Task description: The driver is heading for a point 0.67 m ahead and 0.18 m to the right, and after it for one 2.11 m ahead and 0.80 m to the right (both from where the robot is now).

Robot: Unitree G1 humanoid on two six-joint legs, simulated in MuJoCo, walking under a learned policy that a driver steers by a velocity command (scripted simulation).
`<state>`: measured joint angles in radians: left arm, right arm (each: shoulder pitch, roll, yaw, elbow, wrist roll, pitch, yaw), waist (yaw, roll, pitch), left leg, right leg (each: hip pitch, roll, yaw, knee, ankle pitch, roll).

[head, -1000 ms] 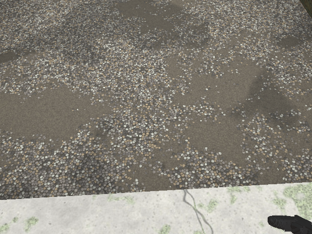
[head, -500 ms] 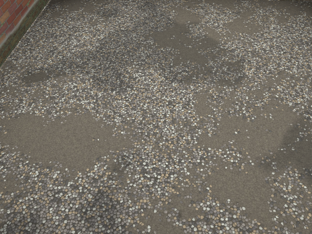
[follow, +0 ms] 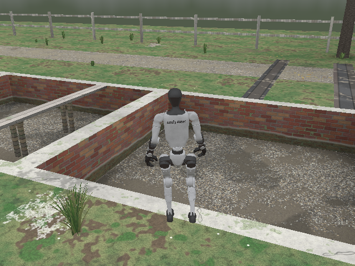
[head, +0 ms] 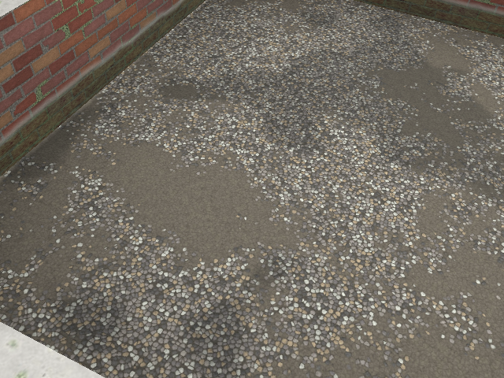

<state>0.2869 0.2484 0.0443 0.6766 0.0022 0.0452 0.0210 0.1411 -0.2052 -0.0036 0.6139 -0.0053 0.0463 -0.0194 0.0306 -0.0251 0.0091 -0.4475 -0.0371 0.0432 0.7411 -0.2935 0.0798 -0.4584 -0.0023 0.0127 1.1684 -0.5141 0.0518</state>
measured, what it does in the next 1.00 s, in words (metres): steps on the spot, turning right: right foot, then left foot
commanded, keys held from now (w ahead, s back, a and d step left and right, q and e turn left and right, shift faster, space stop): w+e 0.74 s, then w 0.26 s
